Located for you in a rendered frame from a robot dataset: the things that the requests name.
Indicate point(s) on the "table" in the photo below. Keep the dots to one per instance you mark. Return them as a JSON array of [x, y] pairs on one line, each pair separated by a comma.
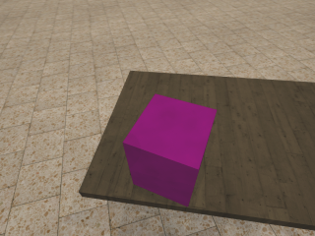
[[259, 161]]

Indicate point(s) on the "carton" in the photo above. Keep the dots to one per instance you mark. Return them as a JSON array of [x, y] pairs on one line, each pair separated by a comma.
[[166, 146]]

